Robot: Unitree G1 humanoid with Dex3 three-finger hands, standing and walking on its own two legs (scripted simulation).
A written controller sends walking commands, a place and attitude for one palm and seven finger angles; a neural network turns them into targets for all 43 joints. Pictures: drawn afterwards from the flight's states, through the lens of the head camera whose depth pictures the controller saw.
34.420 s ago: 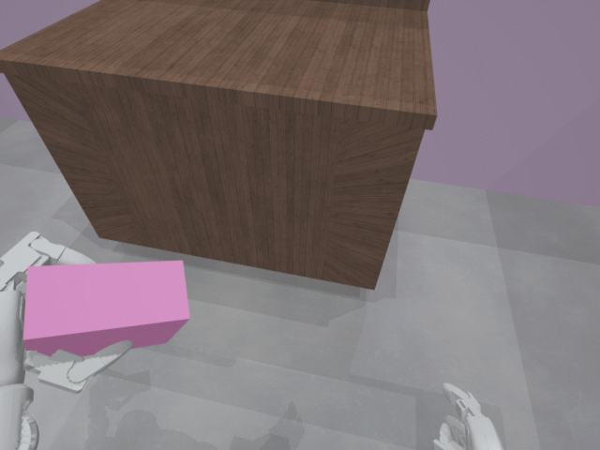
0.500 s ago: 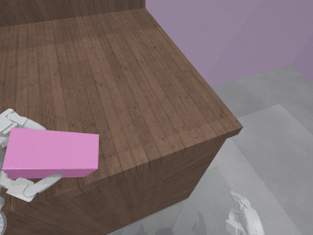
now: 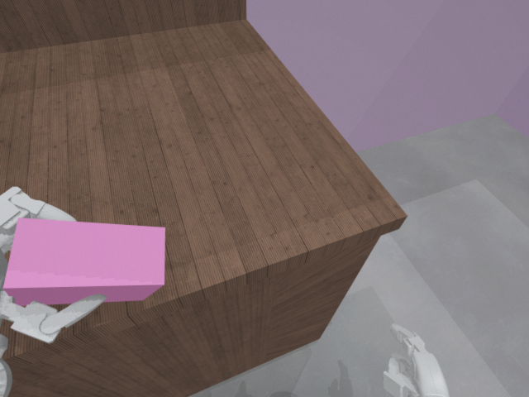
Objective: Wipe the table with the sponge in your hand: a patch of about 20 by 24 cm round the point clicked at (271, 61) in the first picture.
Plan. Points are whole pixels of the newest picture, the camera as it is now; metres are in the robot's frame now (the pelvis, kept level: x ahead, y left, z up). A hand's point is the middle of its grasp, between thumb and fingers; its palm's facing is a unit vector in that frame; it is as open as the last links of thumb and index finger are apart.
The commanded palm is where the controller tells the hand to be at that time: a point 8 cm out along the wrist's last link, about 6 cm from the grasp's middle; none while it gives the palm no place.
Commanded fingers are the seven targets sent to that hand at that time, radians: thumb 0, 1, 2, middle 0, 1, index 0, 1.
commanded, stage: shuffle to correct the standing spot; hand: left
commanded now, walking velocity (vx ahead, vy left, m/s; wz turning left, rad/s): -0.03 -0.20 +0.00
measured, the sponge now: (114, 266) +0.23 +0.19 +0.14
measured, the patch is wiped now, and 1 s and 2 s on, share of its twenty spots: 0.00 0.00 0.00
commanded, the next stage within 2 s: none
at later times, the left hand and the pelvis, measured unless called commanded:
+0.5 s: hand (55, 266) +0.22 +0.24 +0.17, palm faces +0.33 -0.85 -0.40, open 10.5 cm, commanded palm +0.16 +0.28 +0.18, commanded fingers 0.00 0.10 1.30 -1.20 -1.60 -1.20 -1.60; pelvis +0.00 +0.00 +0.00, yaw +0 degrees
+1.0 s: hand (55, 266) +0.22 +0.24 +0.17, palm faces +0.34 -0.86 -0.39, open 10.5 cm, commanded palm +0.16 +0.28 +0.18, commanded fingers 0.00 0.10 1.30 -1.20 -1.60 -1.20 -1.60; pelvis +0.00 +0.00 +0.00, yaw +0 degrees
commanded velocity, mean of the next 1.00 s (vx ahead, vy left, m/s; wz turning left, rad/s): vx -0.02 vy -0.20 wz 0.00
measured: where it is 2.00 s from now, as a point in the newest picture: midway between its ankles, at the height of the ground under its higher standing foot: outside the picture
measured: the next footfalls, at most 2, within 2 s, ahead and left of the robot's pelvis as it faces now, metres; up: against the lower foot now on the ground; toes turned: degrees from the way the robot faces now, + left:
none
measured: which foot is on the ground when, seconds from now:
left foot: down 0.00-1.00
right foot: down 0.00-1.00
